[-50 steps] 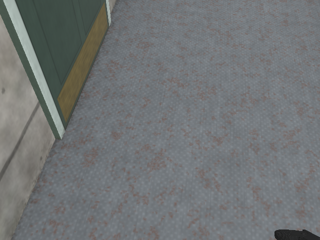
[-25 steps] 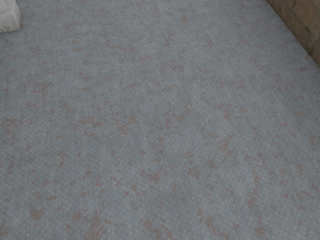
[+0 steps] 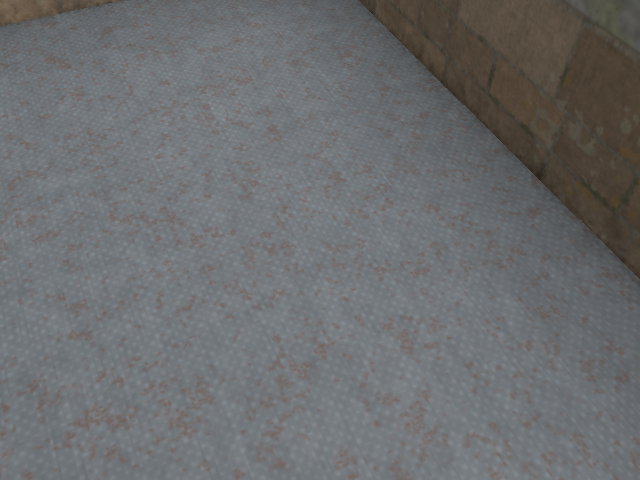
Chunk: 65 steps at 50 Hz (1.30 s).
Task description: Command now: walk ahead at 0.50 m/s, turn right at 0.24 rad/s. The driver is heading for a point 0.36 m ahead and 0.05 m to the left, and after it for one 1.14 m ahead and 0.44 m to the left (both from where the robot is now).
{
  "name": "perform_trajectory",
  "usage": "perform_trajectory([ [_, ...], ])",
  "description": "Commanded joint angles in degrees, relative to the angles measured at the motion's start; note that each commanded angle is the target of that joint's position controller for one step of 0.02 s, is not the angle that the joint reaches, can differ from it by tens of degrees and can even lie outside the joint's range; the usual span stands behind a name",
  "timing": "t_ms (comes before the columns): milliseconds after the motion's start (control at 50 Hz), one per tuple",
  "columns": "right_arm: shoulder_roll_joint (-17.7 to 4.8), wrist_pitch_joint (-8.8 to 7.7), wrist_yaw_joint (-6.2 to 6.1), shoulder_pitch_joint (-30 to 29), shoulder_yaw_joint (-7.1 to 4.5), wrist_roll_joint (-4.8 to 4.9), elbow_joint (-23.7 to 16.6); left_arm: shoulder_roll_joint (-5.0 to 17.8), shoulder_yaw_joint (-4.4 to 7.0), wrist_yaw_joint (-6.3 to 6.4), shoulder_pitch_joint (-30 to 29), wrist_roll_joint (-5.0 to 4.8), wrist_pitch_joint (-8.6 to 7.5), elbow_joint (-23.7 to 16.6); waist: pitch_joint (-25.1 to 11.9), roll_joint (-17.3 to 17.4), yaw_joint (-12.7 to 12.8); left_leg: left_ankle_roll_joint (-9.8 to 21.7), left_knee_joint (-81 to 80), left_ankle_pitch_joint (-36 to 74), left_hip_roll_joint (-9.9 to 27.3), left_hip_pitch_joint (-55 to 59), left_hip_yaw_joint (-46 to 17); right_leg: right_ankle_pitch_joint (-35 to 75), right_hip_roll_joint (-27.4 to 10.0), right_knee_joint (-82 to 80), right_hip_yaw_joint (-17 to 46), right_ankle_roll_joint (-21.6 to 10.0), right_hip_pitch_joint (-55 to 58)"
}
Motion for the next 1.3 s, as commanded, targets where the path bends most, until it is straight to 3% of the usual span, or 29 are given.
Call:
perform_trajectory([
  [20, -5.8, 0.52, -0.53, 5.8, -1.36, -0.36, -1.0, 6.5, 1.33, 0.22, -5.6, 1.30, -1.38, -7.0, -1.0, 4.5, -4.0, 11.0, -17.3, -5.6, 17.7, 20.7, -25.0, 7.9, -6.7, 6.9, -0.2, 0.0, -23.7],
  [40, -5.1, 0.46, -0.81, 5.5, -0.86, -0.74, -0.7, 5.6, 1.32, -0.23, -4.9, 1.30, -1.49, -7.1, -1.1, 5.9, -2.4, 10.2, -18.2, -1.2, 15.8, 18.4, -21.3, 9.7, -8.5, 3.9, -1.1, -0.1, -20.9],
  [80, -4.5, 0.30, -0.91, 6.6, -0.55, -0.18, 0.4, 3.8, 0.97, -0.66, -3.8, 1.09, -1.45, -6.7, -1.6, 7.1, -1.9, 10.6, -19.6, 4.8, 14.3, 17.8, -17.3, 10.3, -9.1, -0.5, -3.4, 0.5, -19.6],
  [180, -8.7, 0.87, -1.53, 9.2, -1.22, 1.05, 3.2, 1.2, -0.45, -1.17, -11.6, 1.70, -1.86, -9.3, 0.2, 5.8, -3.9, 11.2, -22.6, 10.8, 14.2, 17.4, -10.8, 18.7, -10.1, -18.3, -6.6, 2.8, -20.4],
  [300, -10.0, 2.41, -1.24, 14.5, -1.03, 1.58, 6.4, 1.7, -0.50, -3.00, -20.5, 0.74, -2.67, -11.8, 2.0, 6.5, -6.9, 9.9, -20.1, 10.8, 14.6, 19.0, -8.5, 24.9, -7.6, -31.7, -8.6, 2.2, -14.7],
  [340, -10.8, 3.10, -1.39, 14.8, -1.24, 1.93, 6.8, 2.7, -0.11, -3.57, -20.8, 0.68, -3.12, -12.4, 2.6, 6.7, -5.8, 9.4, -17.9, 11.8, 15.9, 20.2, -10.4, 22.2, -6.8, -34.7, -8.5, 1.0, -12.4],
  [380, -11.7, 3.48, -1.91, 13.0, -1.59, 1.83, 6.5, 5.1, 1.13, -3.24, -13.8, 1.01, -3.75, -10.6, -0.4, 6.6, -0.6, 7.2, -10.4, 21.0, 14.7, 18.5, -9.7, 22.5, -5.2, -38.8, -9.2, -0.9, -0.7],
  [400, -10.2, 3.30, -2.00, 12.7, -1.06, 1.39, 6.0, 7.9, 2.52, -2.59, -5.5, 1.60, -3.88, -8.4, -6.3, 5.3, 3.3, 5.3, -0.3, 23.6, 11.3, 14.4, -7.2, 23.1, -6.5, -38.5, -8.5, -2.5, 12.3],
  [420, -5.8, 2.92, -1.98, 12.1, 0.50, -0.32, 3.9, 12.6, 3.73, -1.69, 5.4, 2.74, -3.65, -7.1, -16.3, -2.3, 7.4, 2.6, 18.7, 7.2, 6.7, 2.6, -4.1, 23.8, -19.1, -36.5, 4.0, -6.4, 29.6],
  [440, -1.7, 1.94, -2.06, 19.3, 1.67, 0.87, 3.1, 14.5, 3.70, -1.92, 6.2, 3.25, -3.10, -6.7, -22.1, -17.0, 3.6, 0.1, 34.9, -23.6, 0.1, -14.8, -3.4, 12.0, -30.1, -43.7, 27.3, -13.6, 40.2],
  [460, -7.9, 1.74, -2.07, 16.8, 0.04, 2.16, 4.1, 9.1, 2.52, -1.93, 5.2, 2.52, -3.10, -6.7, -17.5, -10.8, 5.1, -0.2, 41.6, -21.8, 3.1, -20.0, -7.5, 4.7, -28.4, -46.7, 28.4, -12.7, 35.8],
  [480, -9.6, 1.79, -1.99, 12.6, -0.69, 2.57, 2.9, 6.6, 1.59, -1.86, 1.9, 1.84, -3.23, -6.6, -10.2, -7.7, 4.4, 0.0, 42.3, -16.3, 5.3, -22.1, -6.6, 6.7, -26.6, -47.4, 19.2, -10.8, 29.3],
  [500, -8.7, 2.13, -2.23, 10.3, -0.75, 2.01, 2.7, 5.2, 0.97, -2.03, -2.0, 2.10, -3.40, -6.6, -6.2, -4.2, 2.7, -0.7, 40.9, -12.3, 6.9, -19.7, -5.7, 17.0, -24.0, -48.7, 12.5, -9.8, 22.1],
  [540, -7.0, 3.59, -2.49, 11.0, -1.22, 1.26, 2.9, 3.1, 0.46, -2.40, -7.2, 2.85, -4.09, -6.2, -2.7, -4.2, -1.1, -2.0, 37.4, -9.2, 8.5, -13.9, -5.8, 37.0, -20.6, -50.4, 1.6, -8.7, 13.0],
  [600, -4.2, 5.71, -2.60, 11.3, -1.18, 1.12, 1.6, 4.2, 1.07, -1.74, -9.9, 2.82, -4.77, -4.9, -1.8, -3.9, -3.6, -3.9, 33.7, -6.3, 7.7, -11.9, -4.1, 51.9, -20.1, -51.4, -6.9, -9.2, 8.0],
  [700, -2.5, 6.20, -0.88, 4.1, -0.55, 0.31, -2.4, 7.2, 1.98, 0.35, -10.1, 2.45, -2.99, -3.0, -2.1, -3.0, -1.6, -3.9, 15.7, 8.3, 7.3, -7.9, -0.7, 49.1, -18.5, -51.5, -16.2, -8.1, 7.9],
  [800, -5.2, 6.89, 0.97, -0.2, -1.79, 0.10, -6.6, 9.5, 2.92, 0.67, -9.5, 0.53, -1.14, -1.5, -2.6, -3.1, -0.8, -0.8, 7.4, 3.5, 6.2, -6.5, 1.1, 47.5, -21.6, -45.1, -16.9, -6.7, 14.0],
  [860, -7.6, 7.03, 0.66, 5.6, -3.53, 0.09, -6.4, 9.4, 3.18, 0.82, -9.4, -0.44, -0.17, -1.2, -5.9, -1.3, -3.9, 3.3, -1.2, 4.5, 1.2, 4.5, 4.9, 51.2, -18.7, -29.9, -19.6, -3.1, 13.4],
  [880, -12.2, 7.18, -0.61, 9.9, -5.31, 0.35, -6.1, 8.4, 2.86, 0.57, -5.9, 0.90, -0.17, -0.9, -9.3, 5.6, -5.1, 6.5, -3.2, 20.6, 3.9, 15.2, -2.0, 39.9, -15.0, -18.0, -21.0, 0.3, 6.6],
  [900, -17.8, 7.53, -1.86, 10.8, -6.41, 0.92, -6.9, 3.5, 1.16, 0.02, -3.3, 4.42, -0.44, -3.1, -12.1, 19.4, -1.5, 15.6, -0.9, 32.4, 16.6, 29.7, -22.5, -6.9, -6.6, 0.9, -20.8, 4.4, -13.8],
  [920, -16.3, 6.54, -1.21, 13.5, -5.44, 0.32, -8.3, 4.8, 0.74, -1.03, -4.2, 3.07, -1.43, -4.2, -21.8, 16.9, -4.6, 24.0, -10.0, 4.8, 23.2, 36.5, -42.5, -14.3, -2.2, 11.5, -6.9, 4.5, -23.8],
  [940, -13.0, 5.68, -0.85, 13.4, -4.66, 0.48, -8.1, 7.5, 1.51, -1.73, -9.6, 0.52, -2.13, -4.9, -17.1, 10.1, -6.4, 21.1, -14.1, -9.5, 21.0, 34.1, -39.3, -8.3, -4.6, 12.3, -3.7, 3.3, -28.6],
  [960, -10.7, 5.22, -1.04, 10.5, -3.98, 1.32, -8.0, 7.5, 1.44, -1.81, -12.1, 0.34, -2.50, -5.5, -11.0, 7.0, -5.3, 17.8, -15.5, -18.7, 18.8, 28.0, -34.9, -2.6, -6.7, 8.3, -4.0, 2.2, -29.8],
  [980, -9.5, 5.11, -1.24, 7.6, -3.40, 1.39, -8.5, 7.7, 1.63, -1.39, -13.0, 1.47, -2.58, -5.0, -7.3, 4.1, -3.7, 15.6, -16.5, -19.0, 17.1, 21.2, -32.0, 0.8, -8.4, 3.8, -4.0, 2.0, -27.6],
  [1000, -8.6, 5.09, -1.59, 5.1, -2.99, 0.95, -9.0, 7.9, 1.90, -1.08, -13.0, 2.26, -2.49, -5.1, -5.4, 4.6, -1.9, 14.5, -17.5, -17.1, 15.3, 15.4, -29.2, 3.3, -9.3, -0.9, -3.8, 2.0, -23.5],
  [1040, -8.7, 5.03, -2.30, 3.5, -3.00, 0.00, -10.0, 6.5, 1.72, -1.12, -12.2, 2.59, -2.47, -4.6, -4.9, 6.3, -0.7, 13.6, -18.9, -12.6, 12.1, 10.1, -25.0, 7.1, -8.3, -6.7, -5.4, 2.6, -17.9],
  [1120, -10.4, 5.08, -3.37, 5.8, -3.79, 0.52, -9.4, 3.7, 0.50, -1.28, -14.6, 2.35, -2.69, -4.2, -4.7, 7.4, -2.2, 12.9, -17.8, -9.3, 9.4, 6.8, -20.6, 13.2, -5.9, -20.3, -6.4, 4.8, -12.7],
  [1220, -10.9, 5.77, -3.10, 8.6, -3.99, 1.16, -8.6, 4.9, 0.63, -2.06, -18.0, 1.14, -3.71, -5.2, -4.0, 9.4, -3.9, 11.8, -15.3, -15.0, 9.6, 5.8, -24.6, 14.9, -3.6, -30.3, -5.8, 4.9, -7.3],
  [1300, -7.6, 6.21, -2.99, 7.4, -2.92, 1.15, -9.0, 5.9, 1.76, -2.05, -10.9, 0.76, -4.78, -3.4, -3.7, 8.9, 1.0, 8.2, -7.8, -21.5, 6.1, 0.0, -25.8, 15.2, -4.5, -39.3, -6.0, 2.3, 7.5],
])
Velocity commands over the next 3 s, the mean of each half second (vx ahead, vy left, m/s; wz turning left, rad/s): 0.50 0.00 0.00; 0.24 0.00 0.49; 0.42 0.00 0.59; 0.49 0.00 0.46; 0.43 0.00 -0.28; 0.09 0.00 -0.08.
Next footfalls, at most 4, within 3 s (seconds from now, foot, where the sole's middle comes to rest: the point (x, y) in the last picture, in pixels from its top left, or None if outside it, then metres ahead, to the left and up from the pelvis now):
0.40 right None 0.37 -0.15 -0.76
0.88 left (283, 465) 0.51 0.11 -0.76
1.32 right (365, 386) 0.69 -0.06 -0.76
1.82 left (189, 356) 0.76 0.34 -0.76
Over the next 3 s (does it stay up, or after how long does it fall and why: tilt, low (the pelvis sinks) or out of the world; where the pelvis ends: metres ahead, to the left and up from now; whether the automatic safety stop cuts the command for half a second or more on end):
stays up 1.07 0.50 0.01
